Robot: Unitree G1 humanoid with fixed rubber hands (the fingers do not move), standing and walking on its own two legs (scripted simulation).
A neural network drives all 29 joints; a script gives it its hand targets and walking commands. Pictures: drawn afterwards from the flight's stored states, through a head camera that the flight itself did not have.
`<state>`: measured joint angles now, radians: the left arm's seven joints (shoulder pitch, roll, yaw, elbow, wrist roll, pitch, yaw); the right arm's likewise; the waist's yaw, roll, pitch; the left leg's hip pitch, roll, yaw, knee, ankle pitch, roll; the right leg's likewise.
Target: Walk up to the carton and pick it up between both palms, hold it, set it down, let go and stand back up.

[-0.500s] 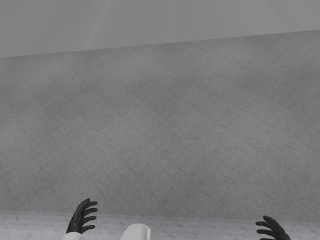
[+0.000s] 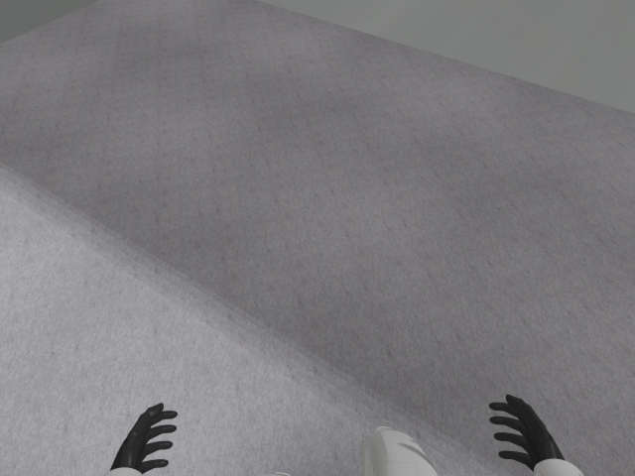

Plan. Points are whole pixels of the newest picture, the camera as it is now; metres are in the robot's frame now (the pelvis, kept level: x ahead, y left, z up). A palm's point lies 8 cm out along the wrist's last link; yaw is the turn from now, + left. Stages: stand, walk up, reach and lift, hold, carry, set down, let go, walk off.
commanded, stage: walk up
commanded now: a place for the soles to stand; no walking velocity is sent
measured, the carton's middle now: out of the picture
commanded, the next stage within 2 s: none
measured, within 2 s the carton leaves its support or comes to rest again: neither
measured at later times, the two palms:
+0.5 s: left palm out of the picture +0.00 +0.37 -0.04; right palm (378, 428) +0.19 -0.08 -0.11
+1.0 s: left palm out of the picture -0.13 +0.52 -0.09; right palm (191, 442) +0.19 +0.17 -0.10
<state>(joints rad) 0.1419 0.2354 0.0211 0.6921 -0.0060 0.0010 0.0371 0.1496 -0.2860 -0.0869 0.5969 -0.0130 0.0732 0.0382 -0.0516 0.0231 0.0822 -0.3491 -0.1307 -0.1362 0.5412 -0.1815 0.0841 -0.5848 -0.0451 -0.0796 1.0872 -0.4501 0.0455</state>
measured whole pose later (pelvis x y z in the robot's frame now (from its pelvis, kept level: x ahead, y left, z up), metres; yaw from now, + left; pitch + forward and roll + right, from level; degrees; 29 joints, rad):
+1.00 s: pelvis -0.06 +0.26 +0.01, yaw +53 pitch +2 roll -2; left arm 0.16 0.19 0.00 0.64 0.02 -0.03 0.02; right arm 0.31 -0.19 -0.07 0.64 -0.04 0.03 0.00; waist -0.06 0.02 0.04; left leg -0.23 -0.20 -0.18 0.46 -0.23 0.14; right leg -0.65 -0.09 -0.04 0.99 -0.28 0.03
